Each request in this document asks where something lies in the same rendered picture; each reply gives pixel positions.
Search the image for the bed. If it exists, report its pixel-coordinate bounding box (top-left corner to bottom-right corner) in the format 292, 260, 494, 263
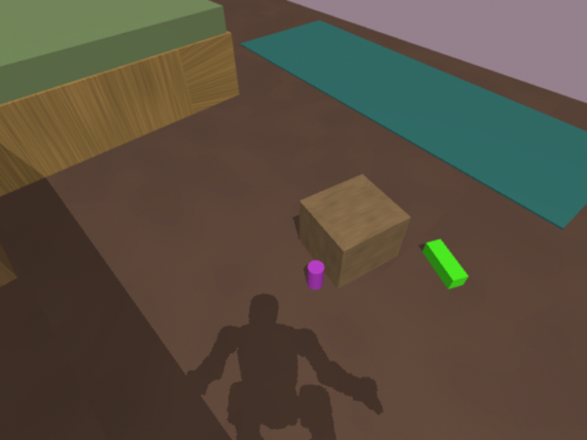
0, 0, 239, 196

